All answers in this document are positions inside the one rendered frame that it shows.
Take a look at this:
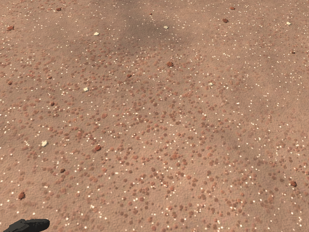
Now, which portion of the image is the left robot hand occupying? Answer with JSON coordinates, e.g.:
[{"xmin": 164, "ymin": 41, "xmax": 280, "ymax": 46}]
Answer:
[{"xmin": 3, "ymin": 218, "xmax": 50, "ymax": 232}]

